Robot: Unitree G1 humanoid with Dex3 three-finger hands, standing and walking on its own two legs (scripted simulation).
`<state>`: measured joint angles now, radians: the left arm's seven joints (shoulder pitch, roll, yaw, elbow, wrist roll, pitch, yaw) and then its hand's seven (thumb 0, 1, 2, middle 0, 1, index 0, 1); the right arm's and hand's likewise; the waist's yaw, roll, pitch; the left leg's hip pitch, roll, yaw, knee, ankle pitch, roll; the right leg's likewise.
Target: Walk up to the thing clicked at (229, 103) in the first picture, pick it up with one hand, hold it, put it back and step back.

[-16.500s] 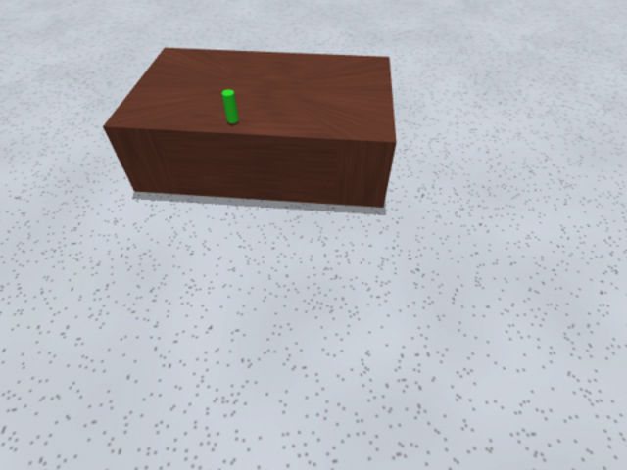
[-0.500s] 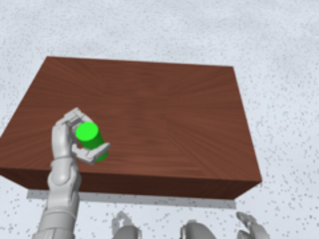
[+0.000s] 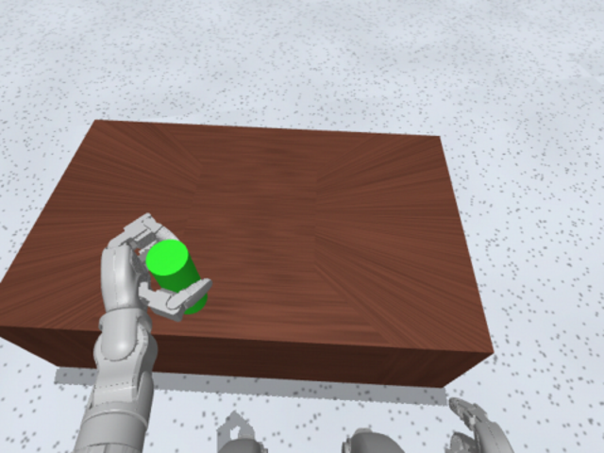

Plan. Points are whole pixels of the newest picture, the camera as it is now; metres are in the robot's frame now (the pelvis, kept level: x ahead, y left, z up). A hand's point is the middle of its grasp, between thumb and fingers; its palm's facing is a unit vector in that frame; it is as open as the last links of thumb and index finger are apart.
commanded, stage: hold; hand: left
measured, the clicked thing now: (180, 279) +0.33 +0.17 +0.04
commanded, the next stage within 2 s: none
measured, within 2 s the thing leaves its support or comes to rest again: neither
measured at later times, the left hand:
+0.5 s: hand (169, 262) +0.34 +0.18 +0.06, palm faces +0.18 -0.98 +0.00, open 8.8 cm
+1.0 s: hand (167, 262) +0.34 +0.18 +0.07, palm faces +0.19 -0.98 +0.01, open 8.8 cm
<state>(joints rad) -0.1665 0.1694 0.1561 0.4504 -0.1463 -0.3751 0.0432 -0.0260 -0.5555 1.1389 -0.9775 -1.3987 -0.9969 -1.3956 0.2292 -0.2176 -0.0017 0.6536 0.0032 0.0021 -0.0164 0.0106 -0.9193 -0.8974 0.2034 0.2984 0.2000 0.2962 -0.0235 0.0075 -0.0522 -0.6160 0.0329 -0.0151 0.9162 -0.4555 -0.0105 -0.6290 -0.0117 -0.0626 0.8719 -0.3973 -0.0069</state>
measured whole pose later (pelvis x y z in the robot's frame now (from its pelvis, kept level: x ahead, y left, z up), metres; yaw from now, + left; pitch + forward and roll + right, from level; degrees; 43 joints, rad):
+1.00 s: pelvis +0.00 +0.01 +0.01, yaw +0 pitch +6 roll -1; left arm -0.15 0.16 0.15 0.43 -0.14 -0.36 0.05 -0.03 -0.55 1.14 -0.97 -1.41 -0.99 -1.41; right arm 0.23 -0.21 0.00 0.66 0.01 -0.01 -0.01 0.01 -0.92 -0.90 0.20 0.30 0.20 0.30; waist -0.02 0.01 -0.04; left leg -0.53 0.03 -0.01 0.85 -0.43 0.00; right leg -0.55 -0.01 -0.06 0.80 -0.36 0.00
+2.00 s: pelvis +0.00 +0.00 +0.01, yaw +0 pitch +6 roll -1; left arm -0.13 0.16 0.13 0.40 -0.14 -0.35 0.05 -0.02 -0.54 1.13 -0.97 -1.41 -0.99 -1.40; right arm 0.23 -0.22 0.00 0.66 0.01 -0.01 -0.02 0.01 -0.92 -0.90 0.20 0.30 0.20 0.30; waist -0.02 0.01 -0.03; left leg -0.53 0.03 -0.01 0.85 -0.42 -0.01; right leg -0.54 -0.01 -0.06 0.80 -0.36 0.00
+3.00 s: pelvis -0.03 +0.01 -0.10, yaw -1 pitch +26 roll -2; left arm -0.64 0.33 0.35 1.00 -0.11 -0.61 -0.01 -0.02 -0.53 1.10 -0.97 -1.39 -0.99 -1.39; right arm 0.23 -0.25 0.00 0.71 -0.05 -0.01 0.04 0.01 -0.90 -0.89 0.20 0.30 0.20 0.30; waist -0.09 0.00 -0.15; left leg -1.28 0.03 -0.03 1.42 -0.60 0.00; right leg -1.28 -0.02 -0.06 1.36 -0.53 -0.01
